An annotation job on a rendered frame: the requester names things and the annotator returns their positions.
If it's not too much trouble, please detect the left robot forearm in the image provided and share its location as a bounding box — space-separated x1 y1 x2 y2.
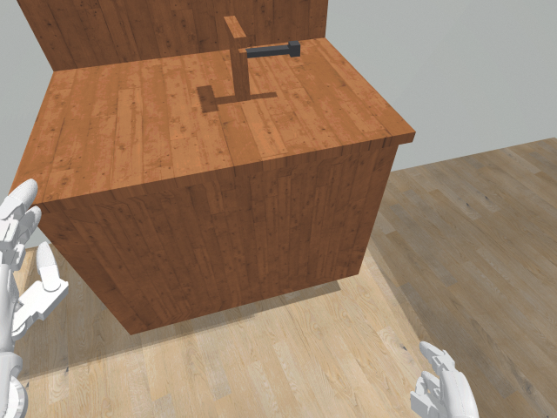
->
0 352 29 418

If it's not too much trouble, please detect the left robot hand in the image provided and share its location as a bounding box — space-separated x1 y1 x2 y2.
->
0 179 69 353

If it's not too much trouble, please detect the right robot hand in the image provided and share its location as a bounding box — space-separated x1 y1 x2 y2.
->
410 341 479 418

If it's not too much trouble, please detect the counter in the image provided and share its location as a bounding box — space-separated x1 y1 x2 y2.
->
8 0 416 335

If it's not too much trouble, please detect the tap lever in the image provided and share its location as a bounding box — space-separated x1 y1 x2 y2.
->
245 40 300 58

